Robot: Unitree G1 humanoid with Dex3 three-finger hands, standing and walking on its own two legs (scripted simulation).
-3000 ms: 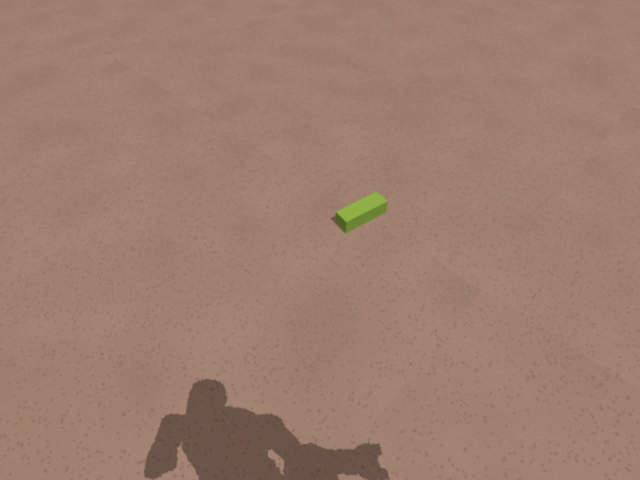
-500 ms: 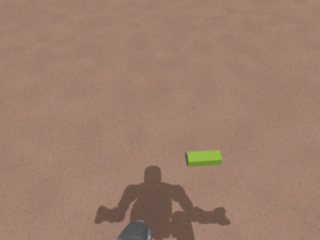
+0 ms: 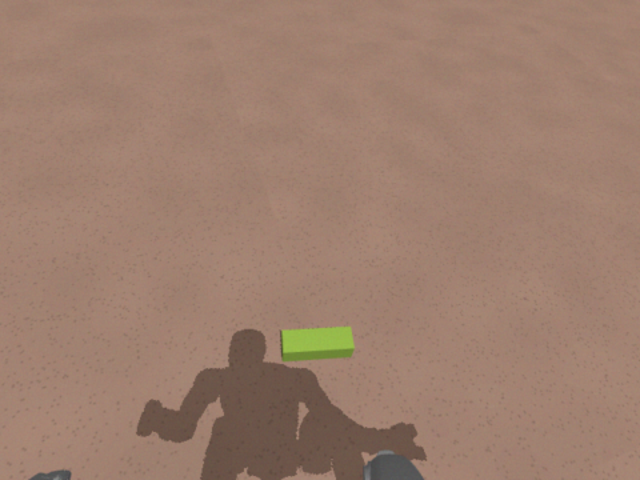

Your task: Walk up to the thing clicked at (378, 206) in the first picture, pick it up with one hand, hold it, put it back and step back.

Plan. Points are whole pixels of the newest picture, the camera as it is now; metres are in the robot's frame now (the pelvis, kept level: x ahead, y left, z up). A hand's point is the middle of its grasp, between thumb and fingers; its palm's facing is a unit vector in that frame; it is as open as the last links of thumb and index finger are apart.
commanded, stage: walk up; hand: left
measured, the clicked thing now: (316, 343) +0.61 -0.07 -0.71
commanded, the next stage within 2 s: none
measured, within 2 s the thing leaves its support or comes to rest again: neither
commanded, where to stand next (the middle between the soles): +0.27 -0.43 m, yaw +5 degrees
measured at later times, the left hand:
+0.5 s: hand out of the picture +0.12 +0.08 -0.16, palm faces +0.03 -0.95 -0.31, open 7.4 cm
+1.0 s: hand (401, 477) +0.16 -0.11 -0.14, palm faces +0.02 -0.92 -0.39, open 7.4 cm
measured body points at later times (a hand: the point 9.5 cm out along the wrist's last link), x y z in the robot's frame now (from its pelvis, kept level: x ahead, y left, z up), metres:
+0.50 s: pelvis +0.10 -0.18 +0.00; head +0.13 -0.15 +0.44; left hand +0.12 +0.13 -0.14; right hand +0.17 -0.51 -0.09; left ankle +0.18 -0.09 -0.71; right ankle +0.08 -0.25 -0.69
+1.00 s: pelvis +0.15 -0.40 +0.00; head +0.16 -0.40 +0.45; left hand +0.16 -0.07 -0.11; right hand +0.20 -0.78 -0.09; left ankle +0.18 -0.26 -0.65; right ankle +0.16 -0.53 -0.71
